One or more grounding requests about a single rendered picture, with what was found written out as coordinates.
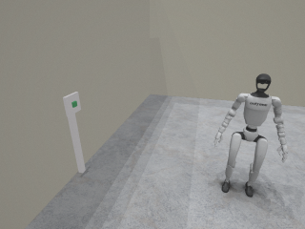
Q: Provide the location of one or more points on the right robot forearm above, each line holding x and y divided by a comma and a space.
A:
225, 123

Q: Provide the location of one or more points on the left robot hand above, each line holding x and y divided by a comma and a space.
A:
284, 150

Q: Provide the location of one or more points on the robot left upper arm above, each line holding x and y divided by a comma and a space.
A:
277, 106

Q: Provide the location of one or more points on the panel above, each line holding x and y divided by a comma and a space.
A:
70, 113

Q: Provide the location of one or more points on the left robot forearm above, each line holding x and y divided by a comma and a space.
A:
280, 128

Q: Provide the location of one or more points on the right robot foot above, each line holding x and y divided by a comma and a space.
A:
226, 186

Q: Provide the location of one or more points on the button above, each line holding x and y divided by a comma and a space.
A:
74, 104

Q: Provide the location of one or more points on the right robot hand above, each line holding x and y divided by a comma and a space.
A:
217, 136

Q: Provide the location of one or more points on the robot right upper arm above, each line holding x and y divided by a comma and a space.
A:
239, 100

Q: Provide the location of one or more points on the robot head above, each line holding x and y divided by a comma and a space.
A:
262, 79

